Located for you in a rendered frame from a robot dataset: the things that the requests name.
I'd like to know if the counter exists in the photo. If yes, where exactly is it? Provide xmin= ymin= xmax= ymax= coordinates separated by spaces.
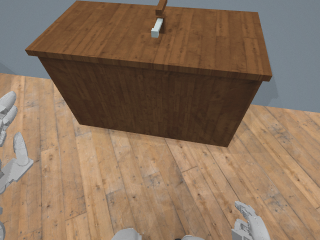
xmin=25 ymin=0 xmax=273 ymax=148

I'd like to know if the robot left hand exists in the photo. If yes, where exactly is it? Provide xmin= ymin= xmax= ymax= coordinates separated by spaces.
xmin=0 ymin=91 xmax=34 ymax=195

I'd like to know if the left robot thigh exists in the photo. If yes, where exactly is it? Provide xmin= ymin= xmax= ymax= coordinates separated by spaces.
xmin=111 ymin=229 xmax=142 ymax=240

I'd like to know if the tap lever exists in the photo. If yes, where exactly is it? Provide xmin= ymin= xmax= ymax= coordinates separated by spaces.
xmin=151 ymin=18 xmax=163 ymax=38

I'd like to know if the robot right hand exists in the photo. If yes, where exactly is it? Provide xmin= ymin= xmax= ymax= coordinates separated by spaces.
xmin=231 ymin=201 xmax=271 ymax=240

